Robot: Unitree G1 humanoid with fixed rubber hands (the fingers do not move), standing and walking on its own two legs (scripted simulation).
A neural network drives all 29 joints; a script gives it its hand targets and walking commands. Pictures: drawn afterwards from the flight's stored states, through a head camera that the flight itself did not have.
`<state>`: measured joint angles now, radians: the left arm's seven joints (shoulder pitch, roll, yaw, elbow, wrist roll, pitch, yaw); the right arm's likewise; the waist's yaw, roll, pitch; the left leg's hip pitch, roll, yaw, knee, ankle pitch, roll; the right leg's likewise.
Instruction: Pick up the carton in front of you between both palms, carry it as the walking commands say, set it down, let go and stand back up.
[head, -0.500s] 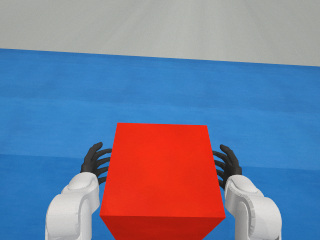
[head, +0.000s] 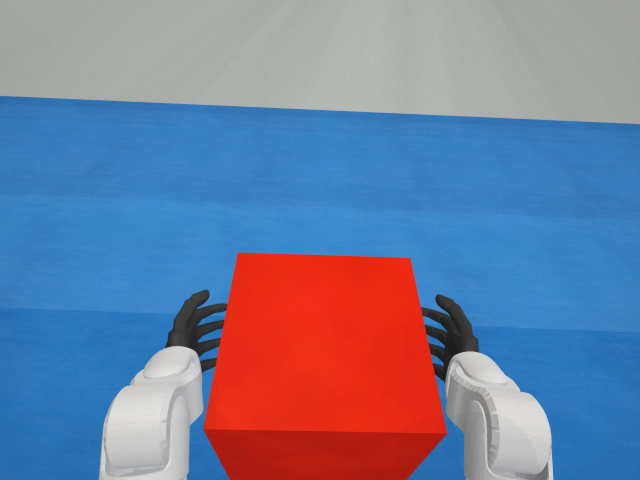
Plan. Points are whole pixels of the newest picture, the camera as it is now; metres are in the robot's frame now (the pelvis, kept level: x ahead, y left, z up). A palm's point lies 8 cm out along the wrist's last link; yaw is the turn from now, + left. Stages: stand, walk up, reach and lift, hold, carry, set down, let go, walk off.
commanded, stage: carry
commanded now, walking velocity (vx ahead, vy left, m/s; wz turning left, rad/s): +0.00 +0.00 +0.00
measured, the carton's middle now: (320, 379) +0.25 +0.00 +0.01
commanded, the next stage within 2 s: hold in 1.00 s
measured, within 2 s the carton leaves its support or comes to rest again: neither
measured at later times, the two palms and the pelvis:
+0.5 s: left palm (196, 374) +0.24 +0.15 +0.03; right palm (445, 378) +0.24 -0.15 +0.04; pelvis -0.03 +0.00 +0.00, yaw +0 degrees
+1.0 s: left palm (199, 365) +0.25 +0.15 +0.04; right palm (446, 369) +0.25 -0.15 +0.04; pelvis -0.04 +0.00 +0.00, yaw +0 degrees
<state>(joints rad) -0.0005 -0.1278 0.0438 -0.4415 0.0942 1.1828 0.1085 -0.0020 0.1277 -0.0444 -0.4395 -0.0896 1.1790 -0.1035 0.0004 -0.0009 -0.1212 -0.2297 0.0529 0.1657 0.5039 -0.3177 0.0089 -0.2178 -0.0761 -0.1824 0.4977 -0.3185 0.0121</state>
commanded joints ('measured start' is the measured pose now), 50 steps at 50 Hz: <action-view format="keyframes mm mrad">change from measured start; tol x2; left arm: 1 -390 -691 -585 -9 -243 -45 -149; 4 -414 -698 -570 40 -230 -86 -162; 5 -393 -666 -552 42 -218 -100 -157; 15 -455 -655 -460 245 -134 -271 -190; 23 -542 -682 -374 469 -70 -452 -234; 27 -609 -743 -377 548 -69 -539 -260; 30 -641 -814 -408 562 -80 -563 -281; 34 -630 -881 -461 516 -108 -534 -296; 40 -583 -868 -435 517 -96 -479 -297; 50 -621 -888 -443 511 -109 -483 -303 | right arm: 1 -384 694 580 -6 238 -42 143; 4 -406 700 564 45 224 -82 157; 5 -376 662 543 51 208 -94 152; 14 -440 657 467 226 137 -247 181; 23 -535 686 367 470 66 -449 231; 27 -597 743 369 550 60 -534 257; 30 -628 815 402 564 71 -558 277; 34 -622 885 458 520 102 -529 290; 40 -576 867 431 520 89 -474 290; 50 -610 890 439 515 99 -477 295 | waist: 1 0 7 -118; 17 0 4 -135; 36 1 2 -216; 50 1 2 -196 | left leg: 1 43 118 -98 -68 391 5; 4 37 116 -99 -80 346 7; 15 27 113 -101 -96 279 9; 24 35 111 -104 -99 256 9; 38 57 111 -104 -68 329 10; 50 47 110 -104 -70 312 9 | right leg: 1 56 -97 86 -54 351 -12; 5 51 -98 91 -68 307 -15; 24 34 -95 96 -83 231 -19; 38 51 -98 96 -56 307 -19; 50 41 -98 98 -61 294 -20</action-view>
